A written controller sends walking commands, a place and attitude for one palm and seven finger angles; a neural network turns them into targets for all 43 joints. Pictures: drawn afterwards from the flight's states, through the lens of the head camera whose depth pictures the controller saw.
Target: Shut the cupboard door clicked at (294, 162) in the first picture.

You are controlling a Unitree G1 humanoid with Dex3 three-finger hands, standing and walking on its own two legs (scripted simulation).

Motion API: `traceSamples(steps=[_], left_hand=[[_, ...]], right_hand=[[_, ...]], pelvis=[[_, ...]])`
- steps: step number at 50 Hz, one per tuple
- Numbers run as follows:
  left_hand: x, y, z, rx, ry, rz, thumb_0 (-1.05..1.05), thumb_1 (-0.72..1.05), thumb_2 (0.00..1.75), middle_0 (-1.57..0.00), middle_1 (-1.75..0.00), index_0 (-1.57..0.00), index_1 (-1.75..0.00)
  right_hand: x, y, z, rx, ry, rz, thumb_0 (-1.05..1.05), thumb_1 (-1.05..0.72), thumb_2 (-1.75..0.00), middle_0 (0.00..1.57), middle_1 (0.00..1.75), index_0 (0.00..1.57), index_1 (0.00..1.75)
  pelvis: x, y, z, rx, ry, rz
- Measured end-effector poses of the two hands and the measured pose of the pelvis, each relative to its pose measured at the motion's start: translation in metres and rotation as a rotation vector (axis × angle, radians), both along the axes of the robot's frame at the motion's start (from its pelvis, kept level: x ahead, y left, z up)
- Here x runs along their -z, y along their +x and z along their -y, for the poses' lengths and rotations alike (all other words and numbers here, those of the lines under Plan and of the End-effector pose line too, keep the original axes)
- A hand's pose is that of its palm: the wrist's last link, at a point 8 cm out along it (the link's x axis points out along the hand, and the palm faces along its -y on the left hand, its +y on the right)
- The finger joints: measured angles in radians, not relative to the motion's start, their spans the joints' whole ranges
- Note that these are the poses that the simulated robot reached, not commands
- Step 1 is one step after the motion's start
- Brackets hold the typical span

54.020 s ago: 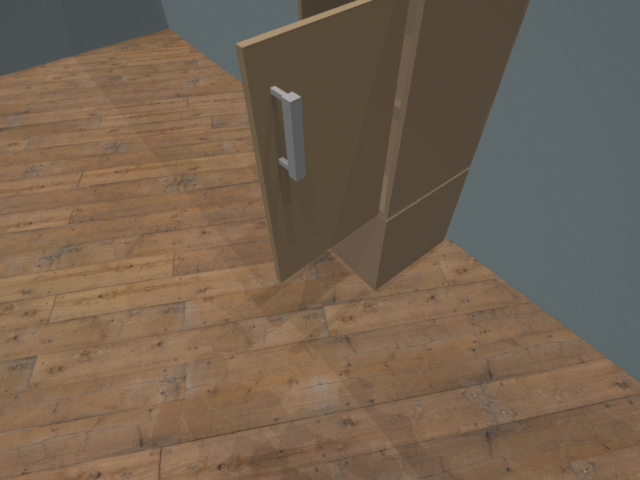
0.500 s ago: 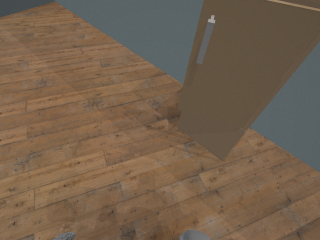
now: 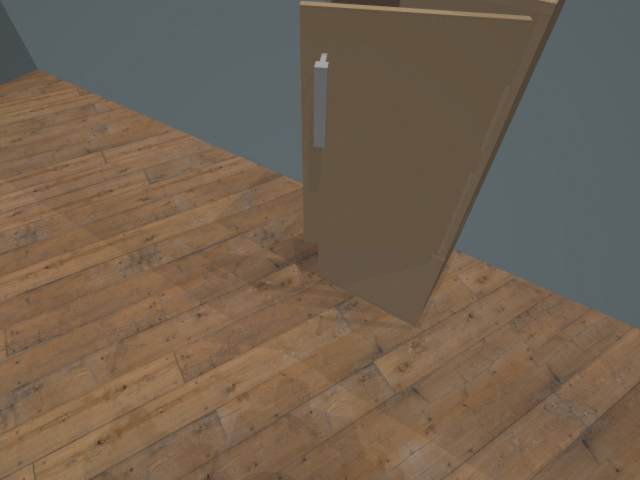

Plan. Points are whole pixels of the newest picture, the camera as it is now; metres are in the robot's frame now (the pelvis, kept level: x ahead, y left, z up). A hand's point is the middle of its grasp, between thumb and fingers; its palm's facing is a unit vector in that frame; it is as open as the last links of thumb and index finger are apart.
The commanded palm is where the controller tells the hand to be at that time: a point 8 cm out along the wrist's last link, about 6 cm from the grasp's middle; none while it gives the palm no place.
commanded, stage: take the last steps up to it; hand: left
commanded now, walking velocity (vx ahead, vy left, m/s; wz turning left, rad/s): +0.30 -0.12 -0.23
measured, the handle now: (321, 101) +0.72 +0.03 +0.10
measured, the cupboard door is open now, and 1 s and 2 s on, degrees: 25 25 25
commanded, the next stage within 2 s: come to a stop and stand still in 0.60 s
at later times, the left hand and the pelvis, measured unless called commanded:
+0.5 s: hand (267, 400) +0.27 +0.10 -0.18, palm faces -0.17 -0.97 -0.20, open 7.3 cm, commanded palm none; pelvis +0.14 -0.07 -0.02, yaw -7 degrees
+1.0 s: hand (290, 392) +0.29 +0.06 -0.18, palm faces -0.04 -0.98 -0.19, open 7.3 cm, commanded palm none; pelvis +0.26 -0.11 +0.00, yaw -6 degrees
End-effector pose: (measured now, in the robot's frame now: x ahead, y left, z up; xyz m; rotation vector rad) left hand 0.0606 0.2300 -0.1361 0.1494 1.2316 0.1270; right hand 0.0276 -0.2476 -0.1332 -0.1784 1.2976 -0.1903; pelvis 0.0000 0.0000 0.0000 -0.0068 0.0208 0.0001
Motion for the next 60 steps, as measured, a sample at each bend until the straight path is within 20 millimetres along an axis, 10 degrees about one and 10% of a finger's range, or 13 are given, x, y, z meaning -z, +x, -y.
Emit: traceSamples(steps=[10, 23, 27, 33, 43, 50, 60], left_hand=[[0.012, 0.031, -0.016, 0.055, -0.038, -0.105, 0.01, 0.91, 0.90, -0.20, -0.30, -0.20, -0.30], [0.013, 0.195, 0.065, 0.209, -0.001, 0.023, 0.01, 0.91, 0.90, -0.20, -0.30, -0.20, -0.30], [0.010, 0.216, 0.093, 0.184, 0.012, 0.064, 0.00, 0.91, 0.90, -0.20, -0.30, -0.20, -0.30], [0.000, 0.216, 0.107, 0.111, 0.025, 0.011, -0.01, 0.95, 0.90, -0.21, -0.30, -0.21, -0.30], [0.020, 0.217, 0.122, 0.037, -0.023, -0.116, 0.00, 0.93, 0.90, -0.20, -0.30, -0.20, -0.30], [0.012, 0.224, 0.118, 0.026, 0.011, -0.153, 0.01, 0.93, 0.90, -0.21, -0.30, -0.21, -0.30], [-0.007, 0.230, 0.111, 0.052, 0.131, -0.099, 0.00, 0.92, 0.90, -0.20, -0.30, -0.20, -0.30]], right_hand=[[-0.017, -0.012, -0.018, 0.071, -0.044, -0.027, 0.01, -0.90, -0.90, 0.20, 0.30, 0.20, 0.30], [0.009, -0.045, 0.012, 0.253, 0.073, -0.334, 0.01, -0.90, -0.90, 0.20, 0.30, 0.20, 0.30], [0.021, 0.000, 0.043, 0.241, 0.082, -0.324, 0.01, -0.90, -0.90, 0.20, 0.30, 0.20, 0.30], [0.010, 0.125, 0.083, 0.151, 0.038, -0.084, 0.01, -0.91, -0.90, 0.20, 0.30, 0.20, 0.30], [-0.003, 0.280, 0.083, 0.031, 0.026, 0.144, 0.01, -0.91, -0.90, 0.20, 0.30, 0.20, 0.30], [0.000, 0.308, 0.083, 0.027, 0.041, 0.138, 0.01, -0.90, -0.90, 0.20, 0.30, 0.20, 0.30], [0.020, 0.271, 0.127, 0.075, 0.039, 0.033, 0.01, -0.90, -0.90, 0.20, 0.30, 0.20, 0.30]], pelvis=[[-0.004, 0.043, -0.006, 0.071, -0.022, -0.002], [0.016, 0.127, 0.060, 0.127, 0.009, 0.007], [0.017, 0.148, 0.080, 0.122, -0.002, 0.019], [0.000, 0.185, 0.098, 0.096, -0.010, 0.005], [0.003, 0.249, 0.108, 0.104, -0.021, 0.024], [0.001, 0.258, 0.109, 0.108, 0.007, 0.011], [0.005, 0.245, 0.129, 0.105, 0.031, 0.014]])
